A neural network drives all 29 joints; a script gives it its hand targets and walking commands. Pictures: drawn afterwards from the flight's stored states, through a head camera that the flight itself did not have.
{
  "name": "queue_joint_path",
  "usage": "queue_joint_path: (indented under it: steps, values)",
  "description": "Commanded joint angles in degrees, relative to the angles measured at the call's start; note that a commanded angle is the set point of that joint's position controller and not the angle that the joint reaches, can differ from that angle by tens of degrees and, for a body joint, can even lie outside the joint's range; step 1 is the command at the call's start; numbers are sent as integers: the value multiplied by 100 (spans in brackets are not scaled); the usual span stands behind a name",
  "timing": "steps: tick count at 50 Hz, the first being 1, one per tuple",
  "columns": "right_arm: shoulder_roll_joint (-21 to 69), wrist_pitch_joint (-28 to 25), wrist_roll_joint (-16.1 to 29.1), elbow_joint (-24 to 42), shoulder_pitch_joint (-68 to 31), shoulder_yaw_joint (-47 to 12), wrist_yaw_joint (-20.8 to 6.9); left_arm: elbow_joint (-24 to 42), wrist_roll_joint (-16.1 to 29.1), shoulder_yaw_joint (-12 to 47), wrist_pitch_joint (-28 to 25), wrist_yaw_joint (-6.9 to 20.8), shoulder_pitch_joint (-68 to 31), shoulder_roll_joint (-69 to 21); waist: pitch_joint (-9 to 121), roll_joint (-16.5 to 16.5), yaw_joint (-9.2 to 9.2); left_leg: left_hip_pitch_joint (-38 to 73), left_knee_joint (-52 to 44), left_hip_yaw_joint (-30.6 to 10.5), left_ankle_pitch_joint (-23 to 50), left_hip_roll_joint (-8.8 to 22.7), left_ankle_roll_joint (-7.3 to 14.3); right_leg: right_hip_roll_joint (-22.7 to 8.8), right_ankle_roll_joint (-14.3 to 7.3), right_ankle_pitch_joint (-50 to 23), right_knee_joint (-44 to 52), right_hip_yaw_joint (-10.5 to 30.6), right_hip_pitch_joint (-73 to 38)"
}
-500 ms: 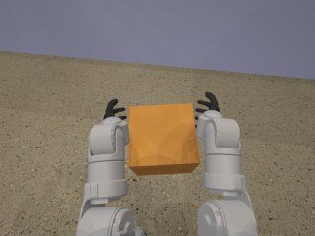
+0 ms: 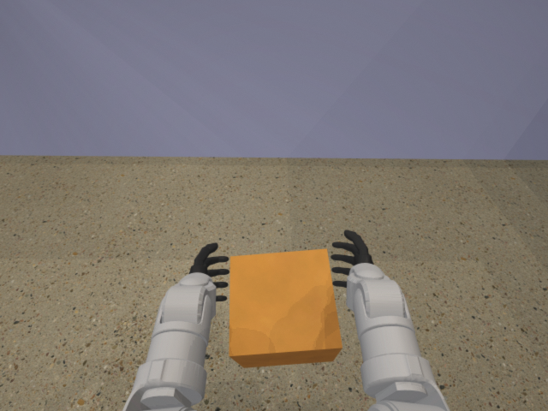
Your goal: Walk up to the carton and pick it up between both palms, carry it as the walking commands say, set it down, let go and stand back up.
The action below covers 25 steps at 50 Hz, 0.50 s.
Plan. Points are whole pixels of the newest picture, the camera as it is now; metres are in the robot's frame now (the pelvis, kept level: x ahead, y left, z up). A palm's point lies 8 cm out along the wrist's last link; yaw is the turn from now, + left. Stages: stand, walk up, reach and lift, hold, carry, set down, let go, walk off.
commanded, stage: set down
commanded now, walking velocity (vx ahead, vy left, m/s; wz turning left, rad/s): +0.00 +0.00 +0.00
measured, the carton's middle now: (283, 310) +0.31 -0.03 -0.06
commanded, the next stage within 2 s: none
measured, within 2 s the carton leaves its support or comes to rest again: neither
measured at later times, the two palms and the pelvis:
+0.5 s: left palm (209, 294) +0.34 +0.10 -0.05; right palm (349, 288) +0.32 -0.15 -0.03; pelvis +0.01 +0.02 +0.00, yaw -6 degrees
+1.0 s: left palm (216, 334) +0.32 +0.09 -0.16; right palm (340, 321) +0.32 -0.16 -0.15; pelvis +0.03 +0.01 -0.02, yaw -8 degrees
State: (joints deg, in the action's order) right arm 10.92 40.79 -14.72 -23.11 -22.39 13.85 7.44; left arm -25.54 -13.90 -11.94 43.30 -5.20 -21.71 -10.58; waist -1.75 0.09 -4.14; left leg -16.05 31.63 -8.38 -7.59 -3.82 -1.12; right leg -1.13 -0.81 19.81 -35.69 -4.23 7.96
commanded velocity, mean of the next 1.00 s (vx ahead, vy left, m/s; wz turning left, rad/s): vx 0.00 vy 0.00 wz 0.00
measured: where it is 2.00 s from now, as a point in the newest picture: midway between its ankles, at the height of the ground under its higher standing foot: outside the picture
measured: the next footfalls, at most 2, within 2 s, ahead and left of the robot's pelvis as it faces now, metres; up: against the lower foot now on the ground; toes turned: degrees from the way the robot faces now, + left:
none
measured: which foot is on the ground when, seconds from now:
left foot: down 0.00-1.00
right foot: down 0.00-1.00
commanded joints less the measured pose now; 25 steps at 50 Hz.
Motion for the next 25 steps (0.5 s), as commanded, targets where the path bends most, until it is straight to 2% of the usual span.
queue_joint_path:
  steps: [1,3,5,7,10,11,12,13,14,15,16,17,18,19,20,21,22,23,25]
  values:
    - [6364,-618,916,-1081,-4117,-1764,-1817,20,921,1920,-807,1549,-4703,-5950,651,-825,175,2257,-44,223,-1303,-215,211,-170,-458,1584,1978,1390,2214]
    - [6271,-850,820,-1317,-4599,-1591,-1899,-208,777,1733,-994,1491,-4994,-6028,687,-821,302,2259,-20,215,-1498,-202,210,-154,-506,1691,1798,1344,2318]
    - [6127,-1010,750,-1769,-4717,-1383,-1968,-572,619,1454,-1154,1389,-5037,-6010,701,-634,426,2239,-40,196,-1694,-155,206,-117,-542,1653,1630,1289,2406]
    - [5890,-1199,611,-2043,-4944,-1202,-2028,-855,459,1194,-1319,1294,-4965,-5977,843,-703,537,2284,-94,179,-1798,-115,198,-13,-506,1533,1473,1152,2539]
    - [5765,-1506,384,-2462,-4468,-956,-2094,-777,329,1183,-1642,1159,-4872,-5966,939,-517,472,2167,-168,148,-1636,-99,178,140,-470,1159,1241,1073,2518]
    - [5646,-1587,277,-2563,-4276,-836,-2086,-813,300,1179,-1726,1136,-4826,-6000,925,-409,404,1990,-187,174,-1540,-109,152,213,-466,1025,1187,1047,2421]
    - [5521,-1692,151,-2668,-4091,-746,-2092,-792,304,1281,-1818,1109,-4754,-6015,962,-438,265,2011,-198,89,-1509,-83,145,275,-458,950,1071,1002,2521]
    - [5467,-1797,69,-2691,-3845,-690,-2104,-673,326,1421,-1929,1076,-4781,-6038,1162,-283,151,1987,-235,44,-1422,-57,116,316,-459,763,933,1019,2368]
    - [5354,-1882,-6,-2654,-3769,-741,-2093,-719,322,1428,-2022,1036,-4586,-6001,1094,-330,175,1820,-209,49,-1306,-75,116,379,-425,683,875,986,2376]
    - [5274,-2027,-29,-2504,-3782,-799,-2087,-499,405,1645,-2184,1028,-4775,-6009,1255,-399,28,1834,-111,8,-1095,-90,114,401,-424,560,778,1019,2451]
    - [5136,-2139,-51,-2415,-3624,-872,-2102,-404,453,1817,-2291,986,-4619,-6150,1572,-177,-28,1819,-89,-55,-811,-71,70,505,-423,244,622,992,2304]
    - [5225,-2253,-21,-2351,-3501,-991,-2111,-267,518,1977,-2445,959,-4589,-6060,1833,-227,-49,1729,-22,-93,-606,-61,91,534,-397,61,499,1009,2207]
    - [5159,-2359,12,-2184,-3460,-1172,-2118,-420,465,1935,-2520,908,-4179,-6080,1895,-99,34,1656,17,-65,-319,-63,79,571,-374,-132,410,1015,2133]
    - [5067,-2481,25,-2154,-3431,-1241,-2142,-293,503,2073,-2633,877,-4141,-6138,2174,-6,34,1718,104,-175,-23,-50,45,624,-361,-272,346,1017,2263]
    - [5020,-2557,-84,-2211,-3150,-1231,-2105,-340,456,2129,-2726,871,-3886,-6093,2333,-29,-23,1695,185,-194,227,-67,28,602,-384,-354,306,1049,2305]
    - [5115,-2673,-54,-2068,-3077,-1353,-2097,-305,459,2162,-2862,860,-3742,-6036,2613,-52,36,1735,225,-180,426,-93,69,612,-367,-521,260,1069,2258]
    - [5105,-2763,-110,-2104,-2813,-1373,-2077,-251,462,2237,-2979,841,-3572,-5996,2702,-56,-6,1643,312,-180,775,-99,44,620,-350,-774,199,1078,2292]
    - [4979,-2893,-83,-1909,-2899,-1504,-2050,-375,444,2199,-3085,838,-3385,-5945,2772,-52,95,1563,365,-164,934,-116,45,626,-335,-887,181,1098,2334]
    - [4867,-3083,-161,-1962,-2461,-1564,-2017,-507,376,2271,-3294,826,-2978,-5852,3057,-98,-12,1492,458,-179,1349,-134,56,665,-288,-1195,133,1077,2488]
